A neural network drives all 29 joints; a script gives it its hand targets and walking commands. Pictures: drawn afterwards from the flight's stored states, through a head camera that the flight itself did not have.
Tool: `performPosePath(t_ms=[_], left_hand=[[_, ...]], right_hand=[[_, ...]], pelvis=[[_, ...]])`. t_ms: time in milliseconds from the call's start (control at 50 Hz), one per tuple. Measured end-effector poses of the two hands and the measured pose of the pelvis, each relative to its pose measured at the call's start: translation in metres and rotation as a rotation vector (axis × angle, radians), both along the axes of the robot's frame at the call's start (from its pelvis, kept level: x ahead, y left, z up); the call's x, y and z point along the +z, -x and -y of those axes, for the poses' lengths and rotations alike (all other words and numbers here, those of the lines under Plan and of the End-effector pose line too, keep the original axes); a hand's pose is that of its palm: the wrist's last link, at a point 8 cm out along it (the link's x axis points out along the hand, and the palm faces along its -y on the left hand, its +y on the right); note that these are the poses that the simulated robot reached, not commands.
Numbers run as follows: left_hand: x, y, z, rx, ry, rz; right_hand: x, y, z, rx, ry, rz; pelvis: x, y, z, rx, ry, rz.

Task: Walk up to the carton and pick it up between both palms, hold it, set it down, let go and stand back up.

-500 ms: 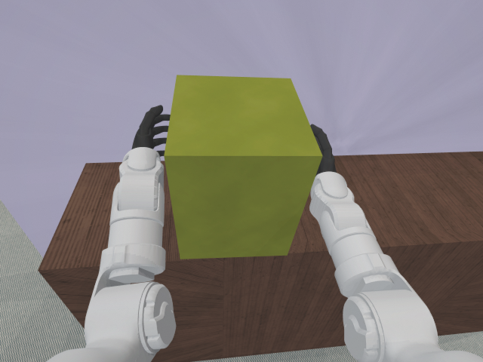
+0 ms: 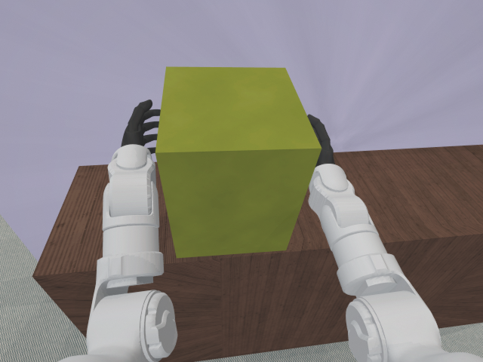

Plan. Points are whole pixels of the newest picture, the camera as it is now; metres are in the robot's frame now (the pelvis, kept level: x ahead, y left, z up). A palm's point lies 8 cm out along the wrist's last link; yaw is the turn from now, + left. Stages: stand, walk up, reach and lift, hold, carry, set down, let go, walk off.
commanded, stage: reach and lift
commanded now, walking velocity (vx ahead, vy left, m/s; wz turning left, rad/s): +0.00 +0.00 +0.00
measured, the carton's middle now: (230, 164) +0.40 +0.00 +0.15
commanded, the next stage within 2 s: hold in 0.60 s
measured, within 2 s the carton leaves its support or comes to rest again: neither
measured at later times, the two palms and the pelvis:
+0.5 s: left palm (132, 145) +0.37 +0.15 +0.22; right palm (323, 158) +0.36 -0.14 +0.19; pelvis +0.00 +0.00 +0.00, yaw +0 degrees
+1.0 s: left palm (128, 137) +0.36 +0.15 +0.24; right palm (330, 151) +0.35 -0.15 +0.21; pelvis -0.01 +0.00 +0.00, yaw +0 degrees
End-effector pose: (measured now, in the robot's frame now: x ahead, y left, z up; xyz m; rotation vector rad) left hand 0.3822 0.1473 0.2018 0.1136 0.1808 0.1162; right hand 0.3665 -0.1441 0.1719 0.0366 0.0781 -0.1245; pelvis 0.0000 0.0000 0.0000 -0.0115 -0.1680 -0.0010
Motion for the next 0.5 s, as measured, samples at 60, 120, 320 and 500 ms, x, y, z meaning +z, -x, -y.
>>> performPosePath(t_ms=[60,120,320,500], left_hand=[[0.002,0.001,-0.001,0.002,0.001,0.004],[0.005,0.002,-0.001,0.004,0.002,0.009],[0.012,0.008,-0.001,0.001,0.010,0.018],[0.019,0.014,0.000,0.001,0.013,0.026]], right_hand=[[0.002,0.000,0.000,0.002,0.000,0.006],[0.005,0.000,-0.001,0.003,-0.001,0.013],[0.011,0.004,-0.001,0.011,-0.010,0.026],[0.018,0.009,0.000,0.009,-0.017,0.035]], pelvis=[[0.000,-0.001,0.001,0.001,0.000,0.003],[0.000,-0.001,0.002,0.003,0.000,0.007],[-0.001,0.000,0.004,0.006,0.001,0.020],[-0.001,0.004,0.005,0.004,0.000,0.028]])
